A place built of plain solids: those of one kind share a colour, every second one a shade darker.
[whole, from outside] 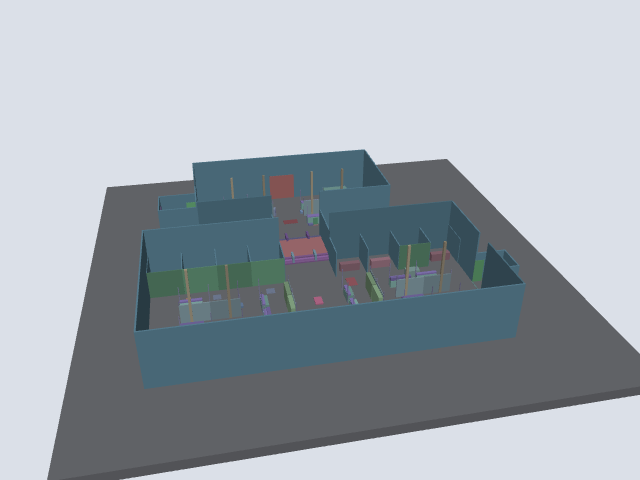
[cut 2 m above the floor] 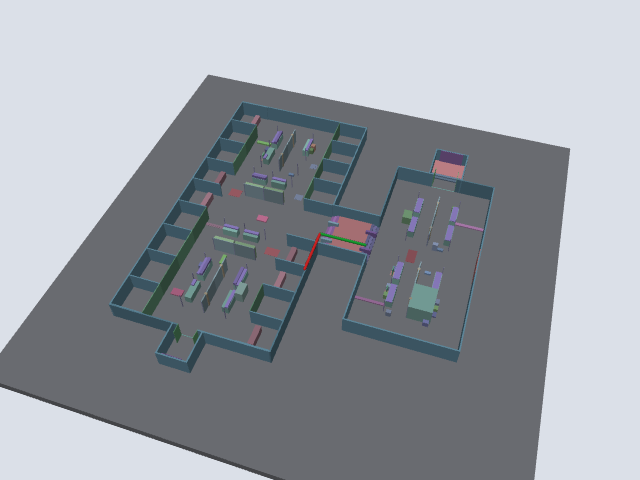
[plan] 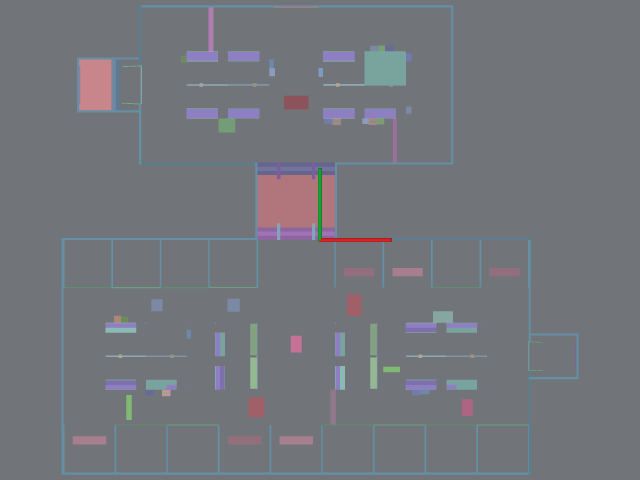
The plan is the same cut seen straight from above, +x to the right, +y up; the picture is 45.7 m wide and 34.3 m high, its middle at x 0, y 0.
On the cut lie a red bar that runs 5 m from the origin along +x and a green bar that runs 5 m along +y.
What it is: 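A small town's covered market hall; wings of bays of 5.5 m, 6.0 m to the eaves; island blocks of stalls back to back between aisles of 1.6 to 3.5 m; lock-up shops 3 to 3.7 m deep along long walls; porches at the aisles' ends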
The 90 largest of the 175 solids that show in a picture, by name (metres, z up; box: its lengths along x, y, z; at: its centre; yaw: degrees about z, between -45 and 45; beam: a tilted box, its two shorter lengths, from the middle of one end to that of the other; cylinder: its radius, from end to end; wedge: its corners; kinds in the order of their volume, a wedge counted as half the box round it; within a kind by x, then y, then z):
{
 "wall_1": {"box": [0.15, 16.92, 6.02], "at": [-18.39, -8.31, 2.96]},
 "wall_2": {"box": [0.12, 3.4, 3.05], "at": [-18.32, -14.92, 1.48]},
 "wall_3": {"box": [0.12, 3.4, 3.05], "at": [-18.32, -1.7, 1.48]},
 "wall_4": {"box": [0.15, 3.93, 3.56], "at": [-17.29, 11.08, 1.73]},
 "wall_5": {"box": [4.58, 0.15, 3.56], "at": [-15.07, 9.19, 1.73]},
 "wall_6": {"box": [4.58, 0.15, 3.56], "at": [-15.07, 12.97, 1.73]},
 "wall_7": {"box": [0.12, 3.4, 3.05], "at": [-14.86, -1.7, 1.48]},
 "wall_8": {"box": [0.12, 3.4, 3.05], "at": [-14.63, -14.92, 1.48]},
 "wall_9": {"box": [0.15, 4.33, 6.02], "at": [-12.86, 7.55, 2.96]},
 "wall_10": {"box": [0.15, 4.33, 6.02], "at": [-12.86, 14.61, 2.96]},
 "wall_11": {"box": [14.0, 0.15, 6.02], "at": [-11.47, 0.07, 2.96]},
 "wall_12": {"box": [0.12, 3.4, 3.05], "at": [-11.39, -1.7, 1.48]},
 "wall_13": {"box": [0.12, 3.4, 3.05], "at": [-10.93, -14.92, 1.48]},
 "wall_14": {"box": [8.46, 0.15, 6.02], "at": [-8.7, 5.46, 2.96]},
 "wall_15": {"box": [0.12, 3.4, 3.05], "at": [-7.93, -1.7, 1.48]},
 "wall_16": {"box": [0.12, 3.4, 3.05], "at": [-7.24, -14.92, 1.48]},
 "wall_17": {"box": [0.15, 5.54, 3.65], "at": [-4.54, 2.77, 1.77]},
 "wall_18": {"box": [0.12, 3.4, 3.05], "at": [-4.47, -1.7, 1.48]},
 "wall_19": {"box": [0.12, 3.4, 3.05], "at": [-3.55, -14.92, 1.48]},
 "wall_20": {"box": [33.54, 0.15, 6.02], "at": [-1.7, -16.7, 2.96]},
 "wall_21": {"box": [22.46, 0.15, 6.02], "at": [-1.7, 16.7, 2.96]},
 "wall_22": {"box": [0.12, 3.4, 3.05], "at": [0.15, -14.92, 1.48]},
 "wall_23": {"box": [0.12, 3.4, 3.05], "at": [1.07, -1.7, 1.48]},
 "wall_24": {"box": [0.15, 5.54, 3.65], "at": [1.15, 2.77, 1.77]},
 "wall_25": {"box": [0.12, 3.4, 3.05], "at": [3.84, -14.92, 1.48]},
 "wall_26": {"box": [0.12, 3.4, 3.05], "at": [4.53, -1.7, 1.48]},
 "wall_27": {"box": [8.46, 0.15, 6.02], "at": [5.3, 5.46, 2.96]},
 "wall_28": {"box": [0.12, 3.4, 3.05], "at": [7.53, -14.92, 1.48]},
 "wall_29": {"box": [0.12, 3.4, 3.05], "at": [8.0, -1.7, 1.48]},
 "wall_30": {"box": [14.0, 0.15, 6.02], "at": [8.07, 0.07, 2.96]},
 "wall_31": {"box": [0.15, 11.38, 6.02], "at": [9.46, 11.08, 2.96]},
 "wall_32": {"box": [0.12, 3.4, 3.05], "at": [11.23, -14.92, 1.48]},
 "wall_33": {"box": [0.12, 3.4, 3.05], "at": [11.46, -1.7, 1.48]},
 "wall_34": {"box": [0.12, 3.4, 3.05], "at": [14.92, -14.92, 1.48]},
 "wall_35": {"box": [0.12, 3.4, 3.05], "at": [14.92, -1.7, 1.48]},
 "wall_36": {"box": [0.15, 7.42, 6.02], "at": [14.99, -13.06, 2.96]},
 "wall_37": {"box": [0.15, 7.42, 6.02], "at": [14.99, -3.56, 2.96]},
 "wall_38": {"box": [3.55, 0.15, 3.25], "at": [16.7, -9.87, 1.57]},
 "wall_39": {"box": [3.55, 0.15, 3.25], "at": [16.7, -6.75, 1.57]},
 "wall_40": {"box": [0.15, 3.27, 3.25], "at": [18.39, -8.31, 1.57]},
 "counter_1": {"box": [2.2, 0.72, 0.97], "at": [-14.23, -10.35, 0.43]},
 "counter_2": {"box": [2.2, 0.72, 0.94], "at": [-14.23, -6.27, 0.42]},
 "counter_3": {"box": [2.2, 0.72, 0.91], "at": [-11.33, -10.35, 0.41]},
 "counter_4": {"box": [2.26, 0.72, 0.99], "at": [-8.41, 9.04, 0.45]},
 "counter_5": {"box": [0.72, 1.7, 0.91], "at": [-7.14, -9.86, 0.41]},
 "counter_6": {"box": [0.72, 1.7, 0.98], "at": [-7.14, -7.46, 0.44]},
 "counter_7": {"box": [2.26, 0.72, 0.91], "at": [-5.45, 9.04, 0.41]},
 "counter_8": {"box": [2.26, 0.72, 0.92], "at": [-5.45, 13.12, 0.41]},
 "counter_9": {"box": [2.26, 0.72, 0.98], "at": [1.35, 9.04, 0.44]},
 "counter_10": {"box": [0.72, 1.7, 0.96], "at": [1.43, -9.86, 0.43]},
 "counter_11": {"box": [0.72, 1.7, 0.91], "at": [1.43, -7.46, 0.41]},
 "counter_12": {"box": [2.26, 0.72, 0.91], "at": [4.31, 9.04, 0.41]},
 "counter_13": {"box": [2.96, 2.4, 2.55], "at": [4.66, 12.28, 1.23]},
 "counter_14": {"box": [2.2, 0.72, 0.99], "at": [7.23, -10.35, 0.45]},
 "counter_15": {"box": [2.2, 0.72, 0.87], "at": [7.23, -6.27, 0.39]},
 "counter_16": {"box": [2.2, 0.72, 0.9], "at": [10.13, -10.35, 0.4]},
 "counter_17": {"box": [2.2, 0.72, 0.95], "at": [10.13, -6.27, 0.42]},
 "ground_1": {"box": [2.32, 3.63, 0.5], "at": [-16.05, 11.08, 0.06]},
 "ground_2": {"box": [5.54, 3.74, 0.5], "at": [-1.7, 2.77, 0.21]},
 "front_1": {"box": [3.46, 0.08, 3.05], "at": [-16.59, -3.4, 1.48]},
 "front_2": {"box": [3.46, 0.08, 3.05], "at": [-13.13, -3.4, 1.48]},
 "front_3": {"box": [3.69, 0.08, 3.05], "at": [-12.78, -13.22, 1.48]},
 "front_4": {"box": [3.46, 0.08, 3.05], "at": [-9.66, -3.4, 1.48]},
 "front_5": {"box": [3.69, 0.08, 3.05], "at": [-9.09, -13.22, 1.48]},
 "front_6": {"box": [3.46, 0.08, 3.05], "at": [-6.2, -3.4, 1.48]},
 "front_7": {"box": [3.69, 0.08, 3.05], "at": [1.99, -13.22, 1.48]},
 "front_8": {"box": [3.69, 0.08, 3.05], "at": [5.69, -13.22, 1.48]},
 "front_9": {"box": [3.69, 0.08, 3.05], "at": [9.38, -13.22, 1.48]},
 "front_10": {"box": [3.46, 0.08, 3.05], "at": [9.73, -3.4, 1.48]},
 "front_11": {"box": [3.69, 0.08, 3.05], "at": [13.07, -13.22, 1.48]},
 "shelf_1": {"box": [0.46, 2.24, 1.9], "at": [-4.75, -9.51, 0.9]},
 "shelf_2": {"box": [0.46, 2.24, 1.9], "at": [-4.75, -7.11, 0.9]},
 "shelf_3": {"box": [0.46, 2.24, 1.9], "at": [3.82, -9.51, 0.9]},
 "shelf_4": {"box": [0.46, 2.24, 1.9], "at": [3.82, -7.11, 0.9]},
 "shop_counter_1": {"box": [2.39, 0.6, 0.95], "at": [-16.47, -14.32, 0.42]},
 "shop_counter_2": {"box": [2.39, 0.6, 0.95], "at": [-5.39, -14.32, 0.42]},
 "shop_counter_3": {"box": [2.39, 0.6, 0.95], "at": [-1.7, -14.32, 0.42]},
 "shop_counter_4": {"box": [2.16, 0.6, 0.95], "at": [2.8, -2.3, 0.42]},
 "shop_counter_5": {"box": [2.16, 0.6, 0.95], "at": [6.26, -2.3, 0.42]},
 "shop_counter_6": {"box": [2.16, 0.6, 0.95], "at": [13.19, -2.3, 0.42]},
 "roll_cages_1": {"box": [1.44, 0.82, 1.34], "at": [8.79, -5.5, 0.62]},
 "neck_north_1": {"box": [5.52, 0.3, 0.52], "at": [-1.7, 4.79, 0.21]},
 "neck_north_2": {"box": [5.52, 0.3, 0.36], "at": [-1.7, 5.09, 0.13]},
 "neck_south_1": {"box": [5.52, 0.3, 0.36], "at": [-1.7, 0.45, 0.13]},
 "neck_south_2": {"box": [5.52, 0.3, 0.52], "at": [-1.7, 0.75, 0.21]},
 "loaded_pallet_1": {"box": [1.2, 1.0, 1.08], "at": [-6.66, 8.18, 0.49]},
 "pier_1": {"box": [0.26, 0.26, 6.02], "at": [-14.28, -8.31, 2.96]},
 "pier_2": {"box": [0.26, 0.26, 6.02], "at": [-10.58, -8.31, 2.96]},
 "pier_3": {"box": [0.26, 0.26, 6.02], "at": [7.18, -8.31, 2.96]},
 "shutter_1": {"box": [3.2, 0.08, 3.35], "at": [-1.7, 16.62, 1.62]}
}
